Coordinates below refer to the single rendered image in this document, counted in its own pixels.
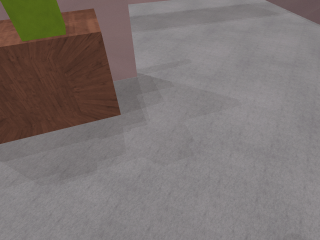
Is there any carton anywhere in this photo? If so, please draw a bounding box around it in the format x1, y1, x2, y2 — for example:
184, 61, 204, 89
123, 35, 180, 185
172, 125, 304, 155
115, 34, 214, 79
0, 0, 66, 42

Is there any pedestal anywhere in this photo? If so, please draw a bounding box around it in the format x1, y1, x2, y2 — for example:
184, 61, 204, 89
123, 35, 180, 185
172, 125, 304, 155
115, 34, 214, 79
0, 8, 121, 144

